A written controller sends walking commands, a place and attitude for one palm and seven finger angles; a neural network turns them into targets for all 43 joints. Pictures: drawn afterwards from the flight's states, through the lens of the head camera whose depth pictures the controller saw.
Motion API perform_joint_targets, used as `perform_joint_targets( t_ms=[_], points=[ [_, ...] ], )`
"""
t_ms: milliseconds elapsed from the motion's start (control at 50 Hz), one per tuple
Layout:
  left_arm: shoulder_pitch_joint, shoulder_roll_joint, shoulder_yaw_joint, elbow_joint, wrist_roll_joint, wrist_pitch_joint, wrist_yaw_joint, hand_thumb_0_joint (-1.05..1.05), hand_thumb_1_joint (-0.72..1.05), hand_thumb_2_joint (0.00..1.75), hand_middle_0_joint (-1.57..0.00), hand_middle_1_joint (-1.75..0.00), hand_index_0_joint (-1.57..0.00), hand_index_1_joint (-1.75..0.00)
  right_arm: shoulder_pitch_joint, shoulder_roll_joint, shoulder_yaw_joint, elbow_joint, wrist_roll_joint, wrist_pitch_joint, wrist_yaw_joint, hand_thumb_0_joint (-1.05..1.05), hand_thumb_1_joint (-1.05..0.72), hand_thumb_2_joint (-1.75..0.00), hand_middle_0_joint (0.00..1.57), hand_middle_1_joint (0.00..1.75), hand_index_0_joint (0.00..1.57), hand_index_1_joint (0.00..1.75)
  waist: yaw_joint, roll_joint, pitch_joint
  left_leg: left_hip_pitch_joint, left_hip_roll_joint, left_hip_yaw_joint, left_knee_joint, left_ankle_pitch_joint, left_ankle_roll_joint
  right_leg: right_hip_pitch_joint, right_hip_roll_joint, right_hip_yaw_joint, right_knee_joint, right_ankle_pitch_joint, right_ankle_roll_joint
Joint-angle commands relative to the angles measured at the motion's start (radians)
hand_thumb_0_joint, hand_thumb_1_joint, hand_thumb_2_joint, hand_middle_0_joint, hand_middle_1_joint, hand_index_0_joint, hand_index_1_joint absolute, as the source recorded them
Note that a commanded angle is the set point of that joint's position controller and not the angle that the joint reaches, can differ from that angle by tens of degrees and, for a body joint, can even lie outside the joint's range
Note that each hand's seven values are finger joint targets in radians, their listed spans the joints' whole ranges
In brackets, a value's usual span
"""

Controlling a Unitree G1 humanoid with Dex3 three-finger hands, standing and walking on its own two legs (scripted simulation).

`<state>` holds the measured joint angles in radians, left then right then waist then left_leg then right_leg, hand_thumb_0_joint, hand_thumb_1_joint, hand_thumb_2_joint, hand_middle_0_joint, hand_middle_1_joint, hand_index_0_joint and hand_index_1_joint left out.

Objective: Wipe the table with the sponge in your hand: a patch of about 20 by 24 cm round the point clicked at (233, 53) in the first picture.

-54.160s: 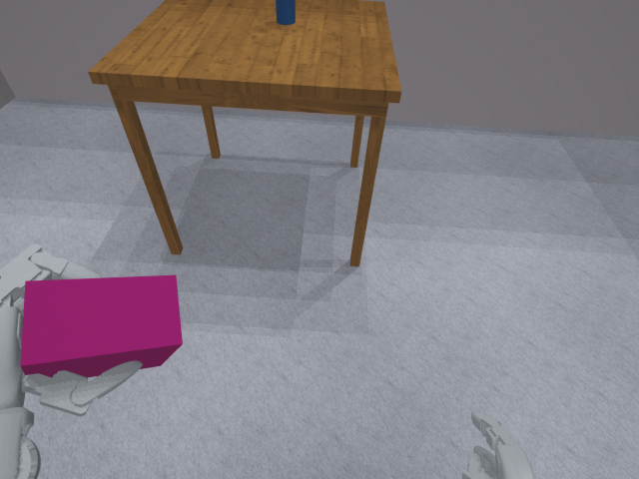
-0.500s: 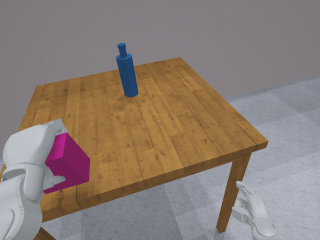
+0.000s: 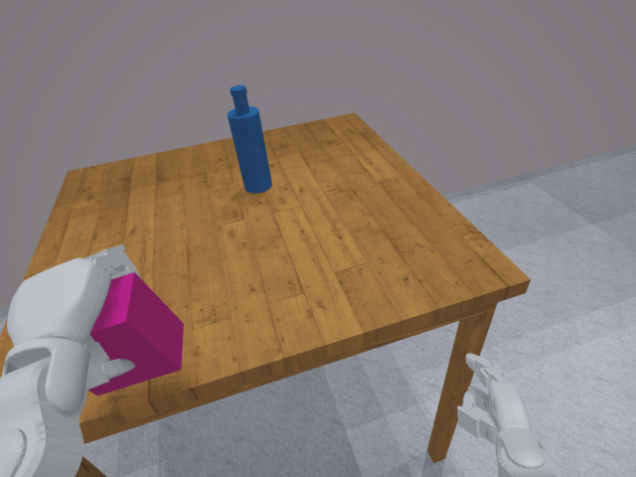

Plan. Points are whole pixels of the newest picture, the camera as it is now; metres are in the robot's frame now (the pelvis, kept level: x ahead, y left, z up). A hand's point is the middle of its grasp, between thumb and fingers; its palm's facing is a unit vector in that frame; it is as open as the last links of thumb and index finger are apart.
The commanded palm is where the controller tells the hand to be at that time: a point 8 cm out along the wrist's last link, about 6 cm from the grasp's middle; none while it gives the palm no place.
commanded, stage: step back with the hand held close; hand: left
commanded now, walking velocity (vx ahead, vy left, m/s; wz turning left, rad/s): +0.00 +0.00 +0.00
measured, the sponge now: (124, 344) +0.20 +0.28 +0.11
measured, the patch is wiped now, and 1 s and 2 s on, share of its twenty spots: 1.00 1.00 1.00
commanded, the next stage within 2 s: stop stepping back and stand still in 1.40 s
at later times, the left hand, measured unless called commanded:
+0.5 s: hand (117, 270) +0.22 +0.25 +0.21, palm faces +0.38 -0.76 -0.52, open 10.4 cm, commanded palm +0.16 +0.30 +0.22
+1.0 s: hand (16, 336) +0.13 +0.29 +0.22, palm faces +0.53 -0.79 -0.30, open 10.4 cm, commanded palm +0.07 +0.30 +0.22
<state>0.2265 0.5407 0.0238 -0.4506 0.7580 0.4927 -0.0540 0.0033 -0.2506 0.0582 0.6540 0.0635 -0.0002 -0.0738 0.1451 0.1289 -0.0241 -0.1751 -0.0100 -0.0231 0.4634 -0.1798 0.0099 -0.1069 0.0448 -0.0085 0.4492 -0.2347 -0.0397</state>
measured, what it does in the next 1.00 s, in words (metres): lifts its right foot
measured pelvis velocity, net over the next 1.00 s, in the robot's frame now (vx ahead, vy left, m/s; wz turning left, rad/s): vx -0.08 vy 0.02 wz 0.00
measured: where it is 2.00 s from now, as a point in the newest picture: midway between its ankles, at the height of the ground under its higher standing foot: outside the picture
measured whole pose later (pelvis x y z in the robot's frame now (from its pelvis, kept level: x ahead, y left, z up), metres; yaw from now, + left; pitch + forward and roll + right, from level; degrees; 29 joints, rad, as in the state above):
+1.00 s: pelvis -0.08 +0.02 -0.01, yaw +0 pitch +2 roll -3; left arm 0.30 0.40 0.45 -0.56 -0.05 -0.12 0.15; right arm 0.19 -0.17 0.05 0.58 0.02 -0.09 -0.04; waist 0.02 0.01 -0.05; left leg -0.44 0.00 -0.04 0.54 -0.13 0.04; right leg -0.32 0.03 0.02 0.71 -0.42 0.01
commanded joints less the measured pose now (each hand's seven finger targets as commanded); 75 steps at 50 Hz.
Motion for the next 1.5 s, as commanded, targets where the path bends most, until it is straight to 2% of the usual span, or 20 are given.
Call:
perform_joint_targets(
  t_ms=[0, 60, 80, 100, 140, 220, 260, 300, 420, 540, 620, 700, 760, 840, 1000, 1100, 1220, 1260, 1320, 1480],
  points=[
    [-0.179, 0.237, 0.152, -0.216, 0.045, -0.026, 0.042, 0.00, 0.10, 1.30, -1.20, -1.60, -1.20, -1.60, -0.256, -0.099, -0.037, -0.199, -0.011, -0.058, -0.006, 0.00, -0.90, -0.90, 0.20, 0.30, 0.20, 0.30, 0.014, -0.041, -0.116, 0.054, -0.017, -0.044, -0.060, 0.045, 0.022, -0.048, -0.007, 0.084, -0.112, 0.013, -0.033],
    [-0.226, 0.249, 0.158, -0.042, 0.083, -0.010, 0.057, 0.00, 0.10, 1.30, -1.20, -1.60, -1.20, -1.60, -0.222, -0.106, -0.035, -0.164, -0.014, -0.057, -0.015, 0.00, -0.90, -0.90, 0.20, 0.30, 0.20, 0.30, -0.009, -0.072, -0.046, 0.033, -0.016, -0.038, -0.064, 0.027, 0.018, -0.090, 0.007, 0.083, -0.121, -0.020, -0.039],
    [-0.412, 0.105, 0.378, -0.298, -0.782, -0.269, 0.100, 0.00, 0.10, 1.30, -1.20, -1.60, -1.20, -1.60, -0.066, -0.085, -0.029, -0.374, -0.014, -0.047, -0.006, 0.00, -0.90, -0.90, 0.20, 0.30, 0.20, 0.30, -0.106, -0.251, 0.117, -0.028, -0.010, -0.076, 0.066, -0.180, 0.045, -0.324, -0.061, 0.179, -0.228, -0.053, -0.026],
    [-0.198, 0.212, 0.411, -0.077, -0.775, -0.357, 0.125, 0.00, 0.10, 1.30, -1.20, -1.60, -1.20, -1.60, 0.017, -0.078, -0.004, -0.271, -0.041, -0.047, -0.010, 0.00, -0.90, -0.90, 0.20, 0.30, 0.20, 0.30, -0.099, -0.384, 0.052, -0.012, -0.024, -0.054, 0.169, -0.209, 0.042, -0.368, -0.116, 0.198, -0.246, -0.150, -0.052],
    [-0.182, 0.151, 0.408, -0.190, -0.804, -0.438, 0.146, 0.00, 0.10, 1.30, -1.20, -1.60, -1.20, -1.60, 0.066, -0.066, -0.024, -0.256, -0.034, -0.031, -0.007, 0.00, -0.90, -0.90, 0.20, 0.30, 0.20, 0.30, -0.112, -0.369, -0.001, 0.021, -0.010, -0.064, 0.277, -0.177, 0.030, -0.389, -0.202, 0.238, -0.239, -0.126, -0.079],
    [-0.105, 0.154, 0.461, -0.464, -0.844, -0.559, 0.184, 0.00, 0.10, 1.30, -1.20, -1.60, -1.20, -1.60, 0.067, -0.123, -0.040, -0.273, -0.047, -0.032, -0.009, 0.00, -0.90, -0.90, 0.20, 0.30, 0.20, 0.30, -0.124, 0.132, -0.158, -0.008, 0.081, -0.141, 0.079, 0.007, 0.045, -0.212, -0.182, 0.128, 0.047, 0.193, -0.051],
    [0.001, 0.115, 0.489, -0.464, -0.841, -0.589, 0.196, 0.00, 0.10, 1.30, -1.20, -1.60, -1.20, -1.60, 0.084, -0.139, -0.058, -0.279, -0.055, -0.040, -0.004, 0.00, -0.90, -0.90, 0.20, 0.30, 0.20, 0.30, -0.105, 0.195, -0.120, -0.134, 0.138, -0.253, -0.043, 0.044, 0.068, -0.149, -0.078, 0.049, 0.101, 0.094, -0.007],
    [0.124, 0.126, 0.541, -0.458, -0.831, -0.603, 0.199, 0.00, 0.10, 1.30, -1.20, -1.60, -1.20, -1.60, 0.116, -0.114, -0.062, -0.274, -0.065, -0.043, 0.005, 0.00, -0.90, -0.90, 0.20, 0.30, 0.20, 0.30, -0.106, 0.136, -0.193, -0.081, 0.133, -0.250, 0.020, 0.420, 0.063, -0.130, -0.066, 0.030, 0.127, 0.152, 0.000],
    [0.226, 0.108, 0.576, -0.368, -0.835, -0.636, 0.197, 0.00, 0.10, 1.30, -1.20, -1.60, -1.20, -1.60, 0.124, -0.116, -0.091, -0.228, -0.062, -0.055, 0.014, 0.00, -0.90, -0.90, 0.20, 0.30, 0.20, 0.30, -0.122, -0.020, -0.206, -0.008, 0.169, -0.264, 0.021, 0.601, 0.033, -0.118, -0.049, 0.027, 0.020, 0.119, 0.009],
    [0.280, 0.080, 0.542, -0.338, -0.846, -0.658, 0.210, 0.00, 0.10, 1.30, -1.20, -1.60, -1.20, -1.60, 0.152, -0.102, -0.106, -0.218, -0.031, -0.054, 0.007, 0.00, -0.90, -0.90, 0.20, 0.30, 0.20, 0.30, -0.155, -0.187, -0.253, -0.122, 0.083, -0.112, 0.221, 0.223, 0.004, -0.080, -0.259, 0.139, 0.032, 0.553, -0.065],
    [0.233, 0.153, 0.586, -0.429, -0.848, -0.678, 0.228, 0.00, 0.10, 1.30, -1.20, -1.60, -1.20, -1.60, 0.145, -0.093, -0.108, -0.225, -0.032, -0.065, -0.002, 0.00, -0.90, -0.90, 0.20, 0.30, 0.20, 0.30, -0.165, -0.228, -0.208, -0.126, 0.047, -0.070, 0.318, -0.111, -0.007, -0.224, -0.346, 0.203, 0.001, 0.440, -0.096],
    [0.180, 0.134, 0.582, -0.460, -0.841, -0.687, 0.233, 0.00, 0.10, 1.30, -1.20, -1.60, -1.20, -1.60, 0.116, -0.101, -0.099, -0.243, -0.044, -0.078, -0.011, 0.00, -0.90, -0.90, 0.20, 0.30, 0.20, 0.30, -0.161, -0.110, -0.087, -0.177, 0.103, -0.149, 0.108, -0.170, 0.029, -0.350, -0.225, 0.117, 0.070, 0.109, -0.033],
    [0.051, 0.118, 0.579, -0.479, -0.795, -0.696, 0.233, 0.00, 0.10, 1.30, -1.20, -1.60, -1.20, -1.60, 0.123, -0.116, -0.106, -0.237, -0.071, -0.101, -0.006, 0.00, -0.90, -0.90, 0.20, 0.30, 0.20, 0.30, -0.156, 0.231, -0.077, -0.351, 0.297, -0.454, -0.273, -0.387, 0.111, -0.259, 0.006, 0.040, 0.535, -0.234, 0.044],
    [-0.022, 0.041, 0.497, -0.297, -0.799, -0.667, 0.221, 0.00, 0.10, 1.30, -1.20, -1.60, -1.20, -1.60, 0.163, -0.093, -0.106, -0.194, -0.054, -0.130, 0.011, 0.00, -0.90, -0.90, 0.20, 0.30, 0.20, 0.30, -0.152, -0.003, -0.078, -0.153, 0.268, -0.348, -0.172, -0.236, 0.132, -0.404, -0.017, 0.065, 0.534, -0.233, 0.047],
    [-0.007, 0.023, 0.429, -0.380, -0.807, -0.696, 0.184, 0.00, 0.10, 1.30, -1.20, -1.60, -1.20, -1.60, 0.093, -0.090, -0.077, -0.218, -0.055, -0.130, 0.024, 0.00, -0.90, -0.90, 0.20, 0.30, 0.20, 0.30, -0.138, 0.069, -0.140, -0.168, 0.181, -0.218, -0.080, -0.227, 0.044, -0.124, -0.032, 0.026, -0.040, -0.016, 0.016],
    [0.085, 0.102, 0.508, -0.459, -0.830, -0.749, 0.192, 0.00, 0.10, 1.30, -1.20, -1.60, -1.20, -1.60, 0.079, -0.066, -0.101, -0.221, -0.019, -0.111, 0.013, 0.00, -0.90, -0.90, 0.20, 0.30, 0.20, 0.30, -0.134, -0.396, -0.146, -0.235, 0.000, -0.047, 0.768, -0.317, -0.050, -0.274, -0.417, 0.228, -0.138, 0.513, -0.183],
    [0.123, 0.103, 0.555, -0.367, -0.835, -0.721, 0.210, 0.00, 0.10, 1.30, -1.20, -1.60, -1.20, -1.60, 0.066, -0.051, -0.075, -0.231, -0.031, -0.065, -0.011, 0.00, -0.90, -0.90, 0.20, 0.30, 0.20, 0.30, -0.182, -0.060, -0.089, -0.151, 0.054, 0.003, 0.010, -0.006, -0.036, -0.191, -0.263, 0.057, 0.223, 0.628, -0.032],
    [0.101, 0.100, 0.564, -0.421, -0.837, -0.740, 0.224, 0.00, 0.10, 1.30, -1.20, -1.60, -1.20, -1.60, 0.114, -0.092, -0.115, -0.234, -0.043, -0.096, -0.005, 0.00, -0.90, -0.90, 0.20, 0.30, 0.20, 0.30, -0.156, 0.179, -0.145, 0.112, 0.359, -0.310, -0.071, 0.697, 0.083, -0.470, -0.067, 0.032, 0.454, -0.203, 0.049],
    [0.130, 0.126, 0.595, -0.464, -0.833, -0.748, 0.214, 0.00, 0.10, 1.30, -1.20, -1.60, -1.20, -1.60, 0.179, -0.081, -0.118, -0.203, -0.055, -0.146, 0.026, 0.00, -0.90, -0.90, 0.20, 0.30, 0.20, 0.30, -0.162, 0.073, -0.264, 0.249, 0.378, -0.304, 0.036, 0.904, 0.136, -0.583, -0.030, 0.115, 0.642, -0.390, 0.065],
    [0.181, 0.061, 0.538, -0.531, -0.833, -0.706, 0.212, 0.00, 0.10, 1.30, -1.20, -1.60, -1.20, -1.60, 0.115, -0.078, -0.111, -0.194, -0.039, -0.195, 0.053, 0.00, -0.90, -0.90, 0.20, 0.30, 0.20, 0.30, -0.152, 0.132, -0.115, -0.089, 0.290, -0.156, -0.125, 0.214, 0.076, -0.319, -0.036, 0.030, 0.426, -0.130, 0.068]
  ],
)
